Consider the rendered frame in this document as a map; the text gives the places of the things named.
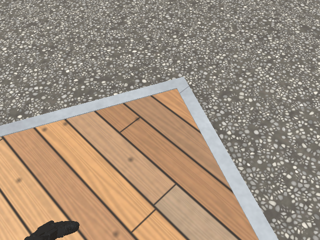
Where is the left robot hand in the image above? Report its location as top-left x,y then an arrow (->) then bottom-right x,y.
24,220 -> 80,240

